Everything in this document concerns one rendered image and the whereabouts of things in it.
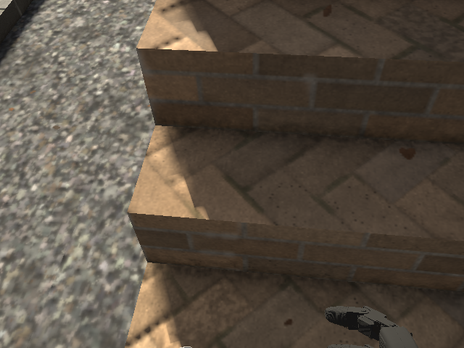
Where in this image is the right robot hand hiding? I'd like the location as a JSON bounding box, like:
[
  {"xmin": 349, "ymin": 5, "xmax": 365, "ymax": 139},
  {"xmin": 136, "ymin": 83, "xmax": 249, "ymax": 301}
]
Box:
[{"xmin": 325, "ymin": 306, "xmax": 418, "ymax": 348}]

